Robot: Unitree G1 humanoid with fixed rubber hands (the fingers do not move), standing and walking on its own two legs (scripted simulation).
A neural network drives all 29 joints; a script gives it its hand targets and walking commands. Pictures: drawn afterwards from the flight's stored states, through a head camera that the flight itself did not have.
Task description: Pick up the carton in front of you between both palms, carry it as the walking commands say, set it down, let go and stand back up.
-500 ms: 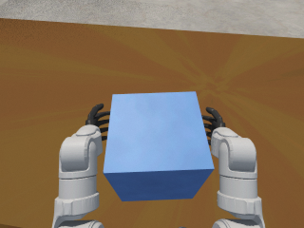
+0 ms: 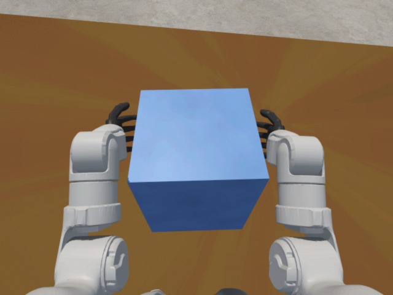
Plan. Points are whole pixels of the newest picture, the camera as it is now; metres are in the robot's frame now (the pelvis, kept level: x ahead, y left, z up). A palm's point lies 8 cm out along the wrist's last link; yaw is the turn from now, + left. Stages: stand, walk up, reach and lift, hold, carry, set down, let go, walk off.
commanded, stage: carry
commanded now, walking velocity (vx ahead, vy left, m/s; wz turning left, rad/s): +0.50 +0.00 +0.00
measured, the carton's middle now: (196, 166) +0.37 -0.01 +0.02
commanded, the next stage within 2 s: none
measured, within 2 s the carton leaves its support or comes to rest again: neither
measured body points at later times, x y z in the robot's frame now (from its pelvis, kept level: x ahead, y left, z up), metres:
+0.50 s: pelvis +0.33 -0.03 -0.03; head +0.40 -0.03 +0.42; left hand +0.69 +0.15 +0.05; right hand +0.71 -0.15 +0.04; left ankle +0.28 +0.11 -0.67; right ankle +0.34 -0.07 -0.76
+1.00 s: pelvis +0.64 +0.03 -0.05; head +0.68 +0.04 +0.39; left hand +1.02 +0.16 +0.04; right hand +0.99 -0.14 +0.03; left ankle +0.65 +0.06 -0.79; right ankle +0.62 -0.12 -0.71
